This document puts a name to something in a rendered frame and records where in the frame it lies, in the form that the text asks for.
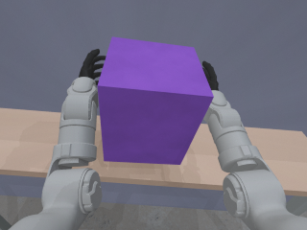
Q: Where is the robot left hand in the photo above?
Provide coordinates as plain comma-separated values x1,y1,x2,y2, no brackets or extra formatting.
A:
79,49,106,85

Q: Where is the right robot forearm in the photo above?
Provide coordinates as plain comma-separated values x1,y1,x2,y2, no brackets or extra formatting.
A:
203,90,287,205

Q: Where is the left robot upper arm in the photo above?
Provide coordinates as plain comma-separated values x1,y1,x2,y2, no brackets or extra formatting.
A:
9,168,103,230

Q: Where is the robot right hand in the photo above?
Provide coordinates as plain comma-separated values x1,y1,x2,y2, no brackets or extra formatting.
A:
202,61,219,91

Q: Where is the right robot upper arm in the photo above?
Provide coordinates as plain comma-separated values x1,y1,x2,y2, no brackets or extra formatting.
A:
223,169,307,230

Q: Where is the carton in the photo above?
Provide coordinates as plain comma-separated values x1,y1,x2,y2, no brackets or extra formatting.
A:
97,36,214,165

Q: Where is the table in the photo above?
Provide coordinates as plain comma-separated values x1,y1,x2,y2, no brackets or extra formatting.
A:
0,107,307,230

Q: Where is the left robot forearm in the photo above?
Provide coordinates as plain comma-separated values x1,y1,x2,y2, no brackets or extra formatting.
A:
41,77,99,207

